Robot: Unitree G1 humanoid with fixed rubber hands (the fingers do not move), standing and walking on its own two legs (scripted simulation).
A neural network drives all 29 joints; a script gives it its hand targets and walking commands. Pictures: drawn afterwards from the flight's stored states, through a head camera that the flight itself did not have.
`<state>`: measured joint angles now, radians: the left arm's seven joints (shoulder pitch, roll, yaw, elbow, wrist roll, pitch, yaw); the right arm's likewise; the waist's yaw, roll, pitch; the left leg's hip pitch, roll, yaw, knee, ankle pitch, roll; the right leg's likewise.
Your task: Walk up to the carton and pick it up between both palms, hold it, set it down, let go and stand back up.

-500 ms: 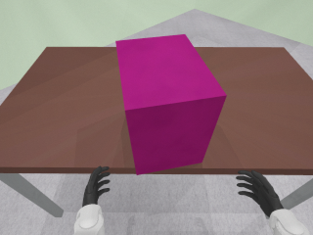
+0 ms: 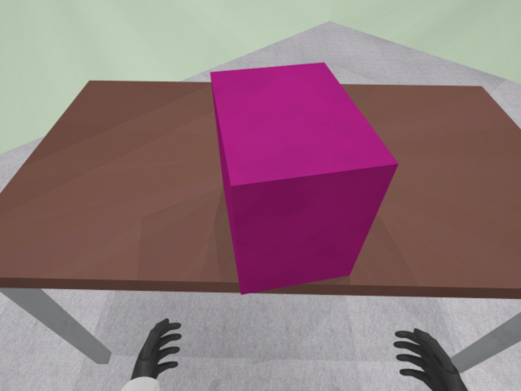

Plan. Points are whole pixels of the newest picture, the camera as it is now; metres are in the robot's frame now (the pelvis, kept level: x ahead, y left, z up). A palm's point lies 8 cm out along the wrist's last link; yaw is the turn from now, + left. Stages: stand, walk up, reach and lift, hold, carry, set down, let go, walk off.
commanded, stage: set down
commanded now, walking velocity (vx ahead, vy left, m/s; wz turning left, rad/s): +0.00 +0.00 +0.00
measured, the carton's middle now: (282, 178) +0.47 +0.00 +0.07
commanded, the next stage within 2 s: let go in 0.30 s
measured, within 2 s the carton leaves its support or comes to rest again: neither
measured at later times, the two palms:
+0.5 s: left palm (126, 388) +0.15 +0.23 -0.08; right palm out of the picture +0.15 -0.22 -0.09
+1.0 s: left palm out of the picture +0.10 +0.24 -0.10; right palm out of the picture +0.12 -0.26 -0.09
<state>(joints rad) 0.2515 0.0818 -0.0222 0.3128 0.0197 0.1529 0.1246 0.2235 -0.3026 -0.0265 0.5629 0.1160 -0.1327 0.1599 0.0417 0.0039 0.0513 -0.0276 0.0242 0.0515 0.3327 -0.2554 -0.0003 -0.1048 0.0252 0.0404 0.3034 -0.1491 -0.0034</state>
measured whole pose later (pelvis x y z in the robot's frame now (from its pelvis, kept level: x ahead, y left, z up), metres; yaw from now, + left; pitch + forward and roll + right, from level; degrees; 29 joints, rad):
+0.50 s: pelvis +0.00 +0.00 +0.00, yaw +1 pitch -5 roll -1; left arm 0.19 0.21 0.00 0.49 -0.01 0.13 0.03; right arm 0.17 -0.17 -0.05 0.75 -0.02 -0.22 0.03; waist 0.02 0.01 0.10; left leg -0.04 0.02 0.03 0.42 -0.30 0.00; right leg -0.11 0.02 0.02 0.38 -0.19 0.00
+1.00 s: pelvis -0.01 -0.01 -0.01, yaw +3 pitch -3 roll -1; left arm 0.25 0.21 0.05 0.66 0.03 0.00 0.01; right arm 0.26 -0.24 -0.04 0.70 0.00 -0.07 0.00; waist 0.01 -0.01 0.00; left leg -0.13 0.03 0.00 0.50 -0.32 -0.01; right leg -0.18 0.03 -0.01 0.46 -0.23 -0.01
